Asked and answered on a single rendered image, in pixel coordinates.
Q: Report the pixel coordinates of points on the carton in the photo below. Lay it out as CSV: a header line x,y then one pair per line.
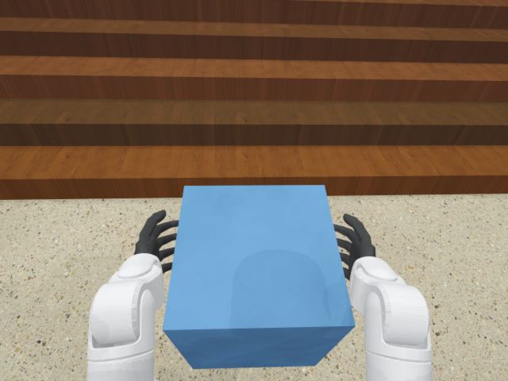
x,y
256,279

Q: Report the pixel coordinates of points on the right robot forearm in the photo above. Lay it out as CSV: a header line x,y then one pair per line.
x,y
396,323

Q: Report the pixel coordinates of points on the right robot hand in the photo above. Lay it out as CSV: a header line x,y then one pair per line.
x,y
361,243

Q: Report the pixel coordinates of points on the left robot hand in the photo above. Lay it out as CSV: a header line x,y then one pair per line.
x,y
149,241

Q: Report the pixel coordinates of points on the left robot forearm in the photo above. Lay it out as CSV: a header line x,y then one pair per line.
x,y
121,336

